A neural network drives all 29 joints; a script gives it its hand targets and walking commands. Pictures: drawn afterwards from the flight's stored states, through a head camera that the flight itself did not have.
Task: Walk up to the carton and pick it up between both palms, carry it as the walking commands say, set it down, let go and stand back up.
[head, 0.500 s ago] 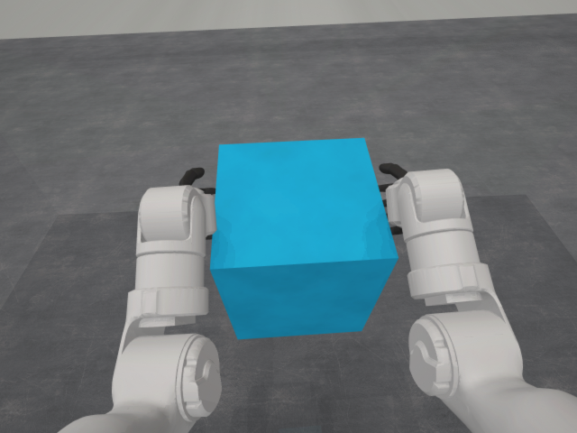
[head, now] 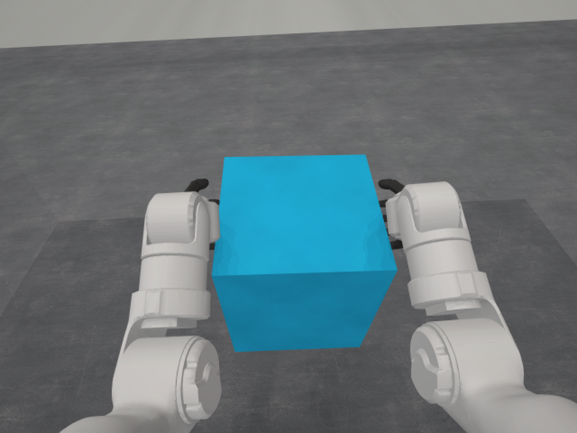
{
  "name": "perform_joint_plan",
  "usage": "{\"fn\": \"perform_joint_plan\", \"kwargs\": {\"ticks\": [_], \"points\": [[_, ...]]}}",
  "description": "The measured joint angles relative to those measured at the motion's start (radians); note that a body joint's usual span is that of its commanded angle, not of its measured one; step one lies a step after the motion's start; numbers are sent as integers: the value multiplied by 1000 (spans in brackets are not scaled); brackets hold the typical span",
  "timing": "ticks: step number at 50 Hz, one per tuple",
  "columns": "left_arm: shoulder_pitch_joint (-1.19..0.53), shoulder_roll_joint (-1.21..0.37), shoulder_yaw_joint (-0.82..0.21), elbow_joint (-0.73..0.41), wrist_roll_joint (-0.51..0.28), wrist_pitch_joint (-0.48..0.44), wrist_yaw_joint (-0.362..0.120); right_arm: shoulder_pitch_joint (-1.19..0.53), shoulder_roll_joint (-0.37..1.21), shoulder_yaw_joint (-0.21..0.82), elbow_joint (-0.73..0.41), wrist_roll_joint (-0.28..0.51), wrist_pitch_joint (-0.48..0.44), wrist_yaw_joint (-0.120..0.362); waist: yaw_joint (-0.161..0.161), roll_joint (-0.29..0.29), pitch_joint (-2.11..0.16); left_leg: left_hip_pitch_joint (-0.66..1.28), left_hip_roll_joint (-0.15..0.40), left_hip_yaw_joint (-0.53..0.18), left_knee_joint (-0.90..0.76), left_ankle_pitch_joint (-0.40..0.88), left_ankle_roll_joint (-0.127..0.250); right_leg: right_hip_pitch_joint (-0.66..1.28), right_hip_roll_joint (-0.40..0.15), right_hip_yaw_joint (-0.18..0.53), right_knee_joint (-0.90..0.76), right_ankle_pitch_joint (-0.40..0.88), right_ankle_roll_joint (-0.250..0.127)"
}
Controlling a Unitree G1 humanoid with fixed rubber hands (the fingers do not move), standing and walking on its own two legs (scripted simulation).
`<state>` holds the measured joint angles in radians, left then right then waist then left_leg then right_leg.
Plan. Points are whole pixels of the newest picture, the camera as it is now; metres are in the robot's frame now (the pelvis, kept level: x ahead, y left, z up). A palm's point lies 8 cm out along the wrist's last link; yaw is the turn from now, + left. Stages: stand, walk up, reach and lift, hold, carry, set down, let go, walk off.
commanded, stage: carry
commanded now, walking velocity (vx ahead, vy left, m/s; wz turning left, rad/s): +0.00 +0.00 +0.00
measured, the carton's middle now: (296, 258) +0.38 +0.00 +0.04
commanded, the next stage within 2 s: none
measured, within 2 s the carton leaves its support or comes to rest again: neither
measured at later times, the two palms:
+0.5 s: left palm (199, 229) +0.35 +0.13 +0.14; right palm (408, 232) +0.35 -0.15 +0.12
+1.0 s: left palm (199, 237) +0.34 +0.13 +0.13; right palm (409, 238) +0.34 -0.15 +0.12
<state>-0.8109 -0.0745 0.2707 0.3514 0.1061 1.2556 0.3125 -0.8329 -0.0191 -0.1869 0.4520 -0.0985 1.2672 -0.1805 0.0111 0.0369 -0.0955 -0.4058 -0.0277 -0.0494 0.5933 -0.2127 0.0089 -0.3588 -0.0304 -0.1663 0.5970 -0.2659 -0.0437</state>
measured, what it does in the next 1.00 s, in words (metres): stands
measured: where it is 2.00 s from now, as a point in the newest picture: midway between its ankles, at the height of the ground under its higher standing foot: outside the picture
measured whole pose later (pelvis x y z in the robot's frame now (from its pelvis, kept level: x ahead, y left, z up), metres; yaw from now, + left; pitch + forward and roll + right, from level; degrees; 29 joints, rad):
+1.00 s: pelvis +0.00 +0.00 +0.00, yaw +0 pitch +1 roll +0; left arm -0.74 -0.08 0.24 0.38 0.11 1.17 0.28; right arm -0.71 0.00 -0.17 0.37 -0.10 1.22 -0.20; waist 0.01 0.04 -0.10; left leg -0.40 -0.02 -0.05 0.59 -0.21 0.00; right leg -0.36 -0.03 -0.17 0.60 -0.26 -0.05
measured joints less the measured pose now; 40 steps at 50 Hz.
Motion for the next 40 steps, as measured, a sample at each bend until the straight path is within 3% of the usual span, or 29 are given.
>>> {"fn": "perform_joint_plan", "kwargs": {"ticks": [40], "points": [[44, -5, -26, 29, 0, -68, -19, 90, 10, 8, -52, 0, -42, 2, 0, 1, -3, 2, 5, 0, 0, 1, -6, 0, 5, 0, 2, 0, -8]]}}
